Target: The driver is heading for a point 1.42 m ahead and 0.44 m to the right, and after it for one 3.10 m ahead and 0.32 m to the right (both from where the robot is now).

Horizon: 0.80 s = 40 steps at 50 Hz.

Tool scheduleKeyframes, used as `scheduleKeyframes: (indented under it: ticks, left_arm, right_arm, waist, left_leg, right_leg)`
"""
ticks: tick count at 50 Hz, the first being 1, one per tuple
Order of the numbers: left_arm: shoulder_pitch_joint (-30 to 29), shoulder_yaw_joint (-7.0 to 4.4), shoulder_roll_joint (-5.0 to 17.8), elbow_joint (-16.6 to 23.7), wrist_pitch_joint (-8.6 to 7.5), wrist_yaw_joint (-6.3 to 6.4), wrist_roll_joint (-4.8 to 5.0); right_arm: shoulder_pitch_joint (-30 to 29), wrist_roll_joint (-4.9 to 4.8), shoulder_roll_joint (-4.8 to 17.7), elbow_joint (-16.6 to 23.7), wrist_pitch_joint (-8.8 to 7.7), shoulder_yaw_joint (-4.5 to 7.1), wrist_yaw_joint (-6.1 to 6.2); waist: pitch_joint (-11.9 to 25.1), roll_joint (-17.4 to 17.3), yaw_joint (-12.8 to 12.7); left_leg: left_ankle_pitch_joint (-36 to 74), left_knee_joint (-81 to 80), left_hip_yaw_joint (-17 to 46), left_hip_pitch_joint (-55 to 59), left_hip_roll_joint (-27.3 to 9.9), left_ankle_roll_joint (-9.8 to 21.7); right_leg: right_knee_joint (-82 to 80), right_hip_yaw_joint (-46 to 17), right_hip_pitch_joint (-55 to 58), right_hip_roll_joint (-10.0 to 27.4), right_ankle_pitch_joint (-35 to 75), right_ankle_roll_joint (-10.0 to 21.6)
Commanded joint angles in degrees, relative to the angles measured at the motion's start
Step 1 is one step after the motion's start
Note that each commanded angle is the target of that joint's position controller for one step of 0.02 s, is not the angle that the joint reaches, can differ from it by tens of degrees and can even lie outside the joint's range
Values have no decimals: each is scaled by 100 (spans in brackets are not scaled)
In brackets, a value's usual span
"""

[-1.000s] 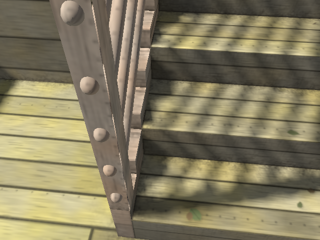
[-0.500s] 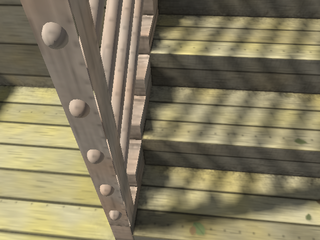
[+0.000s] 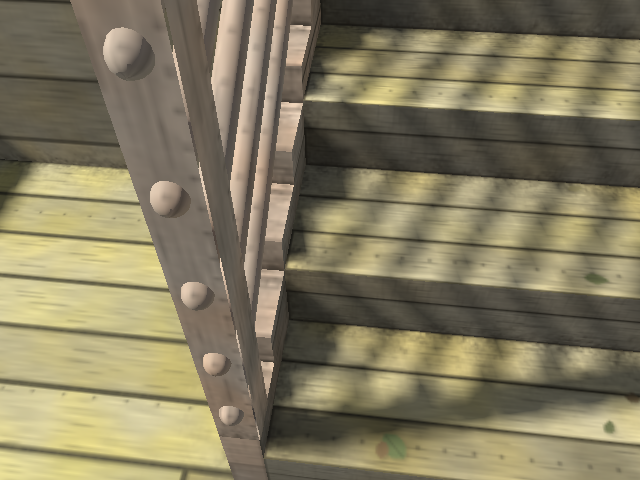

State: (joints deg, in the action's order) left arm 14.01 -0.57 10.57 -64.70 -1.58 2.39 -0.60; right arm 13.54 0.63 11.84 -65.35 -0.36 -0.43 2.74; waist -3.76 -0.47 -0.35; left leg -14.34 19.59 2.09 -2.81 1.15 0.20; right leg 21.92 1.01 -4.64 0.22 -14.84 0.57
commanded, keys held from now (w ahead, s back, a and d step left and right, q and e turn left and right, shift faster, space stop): no key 0.08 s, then w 0.56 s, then w+e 0.28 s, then e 0.08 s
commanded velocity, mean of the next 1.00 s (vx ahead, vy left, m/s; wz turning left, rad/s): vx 0.19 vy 0.02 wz -0.11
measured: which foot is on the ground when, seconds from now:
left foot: down 0.00-1.00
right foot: down 0.00-0.92, up 0.94-1.00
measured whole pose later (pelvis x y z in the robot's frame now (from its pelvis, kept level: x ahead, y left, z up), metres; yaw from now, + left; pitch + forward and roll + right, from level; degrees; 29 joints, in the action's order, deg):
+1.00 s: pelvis +0.00 +0.02 -0.01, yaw -8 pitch -1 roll +1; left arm 9.2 -2.6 14.2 -59.3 0.3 1.9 -0.3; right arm 10.1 0.8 15.8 -57.0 -1.9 1.8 4.0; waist -4.2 0.3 -0.4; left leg -18.3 24.2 -6.1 -5.1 0.4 2.1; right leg 49.5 0.1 -19.3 0.1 -29.8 0.6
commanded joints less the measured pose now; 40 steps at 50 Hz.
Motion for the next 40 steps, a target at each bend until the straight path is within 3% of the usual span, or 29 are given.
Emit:
scheduleKeyframes:
  ticks: [1, 5, 6, 8, 11, 17, 20, 21, 22, 24, 25, 26, 27, 28, 29, 30, 31, 32, 33, 37, 40]
  left_arm:
    - [277, -69, 537, 62, -21, 2, 1]
    - [272, -47, 506, 56, -22, -15, -13]
    - [265, -20, 474, -7, -13, -14, 1]
    - [180, -24, 520, 44, 8, -19, 21]
    - [140, -21, 534, 68, -15, -36, 33]
    - [34, -52, 549, 155, -114, -59, 23]
    - [7, -75, 540, 196, -150, -74, 32]
    - [16, -70, 602, 300, -210, -92, -151]
    - [181, -111, 713, 254, -239, -86, -113]
    - [165, -106, 687, 250, -244, -58, -41]
    - [71, -95, 643, 281, -223, -48, -26]
    - [40, -105, 560, 197, -161, -34, 150]
    - [-176, -109, 553, 290, -143, -67, 92]
    - [-290, -115, 544, 374, -144, -99, 46]
    - [-377, -59, 469, 465, -193, -105, -157]
    - [-74, -128, 712, 376, -246, -76, -111]
    - [75, -137, 763, 303, -268, -44, -37]
    - [87, -131, 761, 300, -262, -19, 5]
    - [76, -86, 595, 302, -225, -2, 42]
    - [-203, -103, 740, 385, -140, -36, 30]
    - [-313, -142, 830, 461, -103, -59, 69]
  right_arm:
    - [300, 2, 517, 52, -20, 51, 1]
    - [374, -4, 489, -11, -12, 23, -3]
    - [230, 7, 426, 106, -48, -30, -29]
    - [133, 24, 447, 145, -99, -50, -19]
    - [145, 16, 443, 188, -163, -83, -12]
    - [117, 2, 480, 308, -230, -66, -37]
    - [85, 19, 431, 391, -249, -60, -63]
    - [465, -18, 616, 37, -170, 6, 7]
    - [570, -38, 527, 24, -148, 4, 39]
    - [440, -61, 546, 95, -135, 32, 43]
    - [361, -63, 547, 124, -124, 36, 36]
    - [-86, 7, 405, 527, -210, -3, -63]
    - [-164, 12, 594, 562, -213, 47, -117]
    - [-103, 25, 625, 550, -215, 62, -141]
    - [111, 20, 561, 192, -161, 32, -40]
    - [357, 6, 536, 158, -168, 42, 11]
    - [442, -14, 580, 152, -190, 55, 32]
    - [388, -30, 645, 200, -201, 72, 36]
    - [301, -39, 620, 243, -189, 62, 38]
    - [103, -2, 760, 314, -173, 103, 50]
    - [-55, -21, 903, 524, -238, 141, 60]
  waist:
    - [-72, 74, 0]
    - [-87, 28, -19]
    - [41, 114, 27]
    - [-148, -11, -13]
    - [-217, 65, -11]
    - [-140, 221, -11]
    - [-209, 135, -10]
    - [-548, -326, -107]
    - [-261, -195, -117]
    - [97, 98, -119]
    - [207, 203, -118]
    - [508, 632, -26]
    - [191, 490, -9]
    - [-115, 253, 18]
    - [-705, -195, -126]
    - [-391, -147, -101]
    - [-28, -62, -86]
    - [257, 40, -89]
    - [488, 191, -106]
    - [270, 121, -49]
    - [332, 111, 6]
  left_leg:
    - [1355, -225, 397, -176, -566, 212]
    - [1041, -296, 399, -253, -529, 204]
    - [671, -437, 430, -194, -526, 200]
    - [441, -508, 426, -370, -469, 181]
    - [451, -522, 410, -440, -444, 190]
    - [319, -325, 294, -414, -338, 289]
    - [159, -196, 251, -504, -276, 355]
    - [1362, -357, 381, -661, -398, 232]
    - [1690, -284, 352, -343, -433, 215]
    - [1820, -284, 341, -30, -451, 224]
    - [1730, -340, 354, 60, -449, 246]
    - [335, -147, 249, 198, -322, 410]
    - [-386, -200, 340, -79, -279, 499]
    - [-730, -311, 457, -302, -297, 558]
    - [1557, -383, 443, -680, -382, 320]
    - [2368, -246, 394, -247, -434, 262]
    - [2752, -157, 357, 13, -476, 240]
    - [2884, -143, 348, 182, -500, 246]
    - [2777, -171, 307, 367, -540, 275]
    - [2329, -298, 141, 382, -535, 212]
    - [2232, -135, 9, 381, -560, 200]
  right_leg:
    - [-311, -425, -197, 567, 1330, 137]
    - [-386, -455, -246, 579, 1005, 140]
    - [-533, -430, -259, 504, 508, 141]
    - [-657, -476, -282, 496, 212, 135]
    - [-746, -508, -298, 487, 151, 161]
    - [-642, -460, -274, 366, 36, 252]
    - [-543, -453, -351, 339, -109, 334]
    - [-481, -667, -301, 788, 1618, 249]
    - [-327, -614, -131, 793, 2173, 239]
    - [-260, -557, -18, 763, 2282, 187]
    - [-299, -540, -11, 737, 2038, 165]
    - [-298, -282, -91, 252, 48, 270]
    - [-354, -302, -379, 233, -750, 310]
    - [-341, -293, -593, 221, -969, 347]
    - [-520, -546, -492, 691, 1361, 199]
    - [-255, -475, -241, 717, 2394, 183]
    - [-126, -419, -33, 718, 2810, 139]
    - [-86, -393, 121, 717, 2888, 114]
    - [-127, -398, 194, 668, 2644, 110]
    - [-153, -591, -102, 601, 2210, 162]
    - [115, -669, -334, 534, 2251, 196]
Keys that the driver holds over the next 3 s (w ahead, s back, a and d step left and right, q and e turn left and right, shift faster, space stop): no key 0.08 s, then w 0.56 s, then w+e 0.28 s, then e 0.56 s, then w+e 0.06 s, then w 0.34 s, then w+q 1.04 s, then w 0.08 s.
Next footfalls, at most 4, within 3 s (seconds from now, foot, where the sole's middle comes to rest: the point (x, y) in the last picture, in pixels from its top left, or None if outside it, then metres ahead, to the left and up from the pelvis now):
1.20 right None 0.04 -0.13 -0.78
1.70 left None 0.04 0.04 -0.78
2.08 right None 0.09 -0.28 -0.78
2.52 left None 0.29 -0.16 -0.78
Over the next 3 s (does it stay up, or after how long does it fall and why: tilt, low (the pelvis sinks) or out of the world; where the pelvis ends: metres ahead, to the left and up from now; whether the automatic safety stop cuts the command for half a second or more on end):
stays up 0.39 -0.29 0.02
